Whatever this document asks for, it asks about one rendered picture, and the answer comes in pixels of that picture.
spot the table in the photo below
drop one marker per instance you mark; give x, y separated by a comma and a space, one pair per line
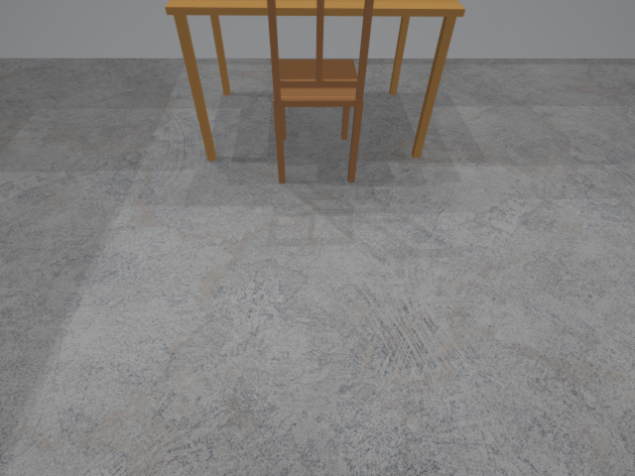
449, 9

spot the chair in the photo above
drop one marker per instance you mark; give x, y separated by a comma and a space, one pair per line
319, 83

